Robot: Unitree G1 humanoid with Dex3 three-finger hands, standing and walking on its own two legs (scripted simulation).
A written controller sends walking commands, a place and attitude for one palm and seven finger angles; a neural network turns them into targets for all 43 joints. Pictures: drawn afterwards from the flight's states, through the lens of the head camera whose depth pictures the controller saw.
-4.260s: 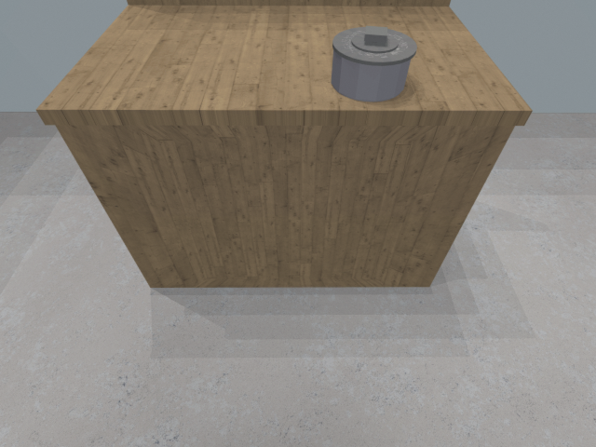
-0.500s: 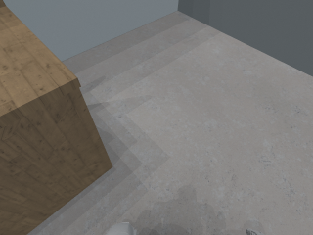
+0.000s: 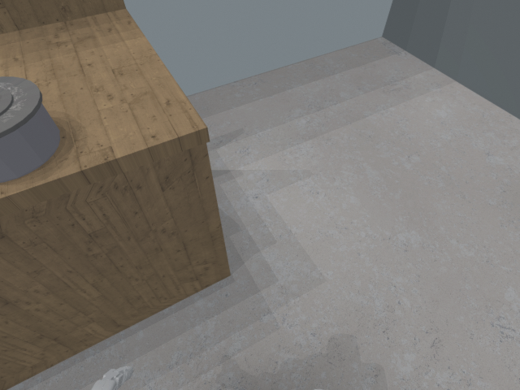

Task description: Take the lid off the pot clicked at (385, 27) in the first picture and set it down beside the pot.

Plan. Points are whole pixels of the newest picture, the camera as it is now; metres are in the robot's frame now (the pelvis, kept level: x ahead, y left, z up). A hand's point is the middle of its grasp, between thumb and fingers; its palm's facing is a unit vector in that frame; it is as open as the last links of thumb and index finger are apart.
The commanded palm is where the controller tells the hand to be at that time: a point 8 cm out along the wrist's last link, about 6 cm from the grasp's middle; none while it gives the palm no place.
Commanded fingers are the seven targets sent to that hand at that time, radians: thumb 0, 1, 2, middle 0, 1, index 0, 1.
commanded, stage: turn to face it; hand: left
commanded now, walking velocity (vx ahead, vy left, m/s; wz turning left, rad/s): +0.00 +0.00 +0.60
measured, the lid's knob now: out of the picture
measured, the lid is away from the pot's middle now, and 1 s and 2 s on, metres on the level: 0.00 0.00 0.00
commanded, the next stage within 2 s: take the last steps up to it in 0.74 s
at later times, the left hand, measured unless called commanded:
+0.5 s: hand out of the picture -0.03 +0.21 -0.18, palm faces +0.36 -0.90 -0.23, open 7.4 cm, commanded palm none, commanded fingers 0.00 0.90 0.90 -0.20 -0.30 -0.20 -0.30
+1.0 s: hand out of the picture +0.00 +0.21 -0.15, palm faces +0.46 -0.84 -0.27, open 7.4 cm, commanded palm none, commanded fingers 0.00 0.90 0.90 -0.20 -0.30 -0.20 -0.30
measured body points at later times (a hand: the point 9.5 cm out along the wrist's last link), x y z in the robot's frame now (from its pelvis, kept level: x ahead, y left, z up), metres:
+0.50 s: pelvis +0.00 +0.01 -0.01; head +0.04 +0.04 +0.43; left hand -0.05 +0.26 -0.16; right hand +0.19 -0.21 -0.14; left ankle -0.05 +0.10 -0.74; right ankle +0.01 -0.14 -0.73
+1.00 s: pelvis +0.02 +0.00 -0.01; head +0.04 -0.02 +0.44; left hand -0.02 +0.25 -0.13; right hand +0.15 -0.20 -0.17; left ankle -0.05 +0.10 -0.73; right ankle +0.07 -0.09 -0.74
